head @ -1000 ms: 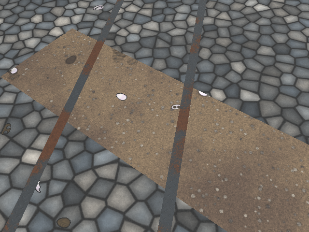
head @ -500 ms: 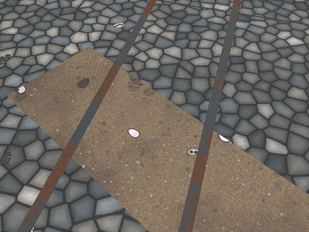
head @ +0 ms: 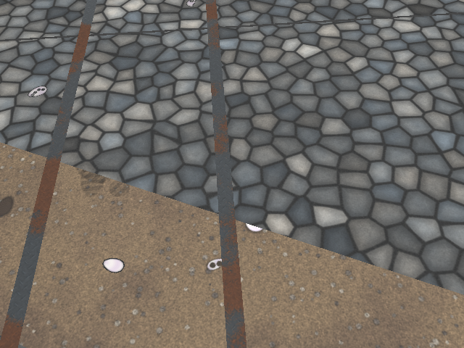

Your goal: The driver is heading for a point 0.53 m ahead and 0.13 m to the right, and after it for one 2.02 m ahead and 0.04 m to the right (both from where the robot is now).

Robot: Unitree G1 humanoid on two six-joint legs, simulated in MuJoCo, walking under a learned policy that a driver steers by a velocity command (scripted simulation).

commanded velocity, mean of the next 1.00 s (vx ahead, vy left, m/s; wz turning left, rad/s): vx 0.25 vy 0.00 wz -0.42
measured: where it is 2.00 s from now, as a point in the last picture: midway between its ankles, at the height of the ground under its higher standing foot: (333, 270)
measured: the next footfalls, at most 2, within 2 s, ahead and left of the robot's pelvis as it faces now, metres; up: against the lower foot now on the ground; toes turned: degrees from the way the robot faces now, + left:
right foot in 0.04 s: +0.08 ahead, -0.10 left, +0.00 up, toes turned -7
left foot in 0.54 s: +0.09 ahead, +0.09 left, +0.00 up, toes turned -21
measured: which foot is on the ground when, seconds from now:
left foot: down 0.00-0.04, up 0.06-0.52, down 0.54-0.98, up 1.00-1.00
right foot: up 0.00-0.02, down 0.04-0.52, up 0.54-0.94, down 0.96-1.00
